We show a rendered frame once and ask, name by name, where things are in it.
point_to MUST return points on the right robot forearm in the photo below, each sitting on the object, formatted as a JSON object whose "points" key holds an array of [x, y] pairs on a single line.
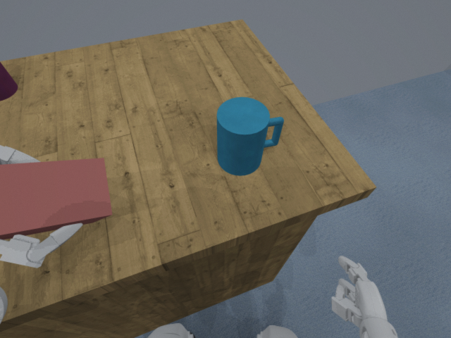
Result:
{"points": [[376, 328]]}

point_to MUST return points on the sponge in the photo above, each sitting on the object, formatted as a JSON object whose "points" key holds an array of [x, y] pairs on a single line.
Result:
{"points": [[45, 196]]}

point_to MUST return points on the table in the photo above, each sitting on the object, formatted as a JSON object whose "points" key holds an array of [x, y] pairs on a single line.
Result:
{"points": [[184, 234]]}

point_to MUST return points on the robot left thigh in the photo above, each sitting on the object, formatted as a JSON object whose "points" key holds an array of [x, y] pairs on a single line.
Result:
{"points": [[171, 331]]}

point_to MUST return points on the left robot hand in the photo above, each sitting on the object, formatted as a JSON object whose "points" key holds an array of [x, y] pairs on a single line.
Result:
{"points": [[24, 250]]}

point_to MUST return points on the right robot hand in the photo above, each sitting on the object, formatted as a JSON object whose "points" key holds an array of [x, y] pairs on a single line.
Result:
{"points": [[364, 299]]}

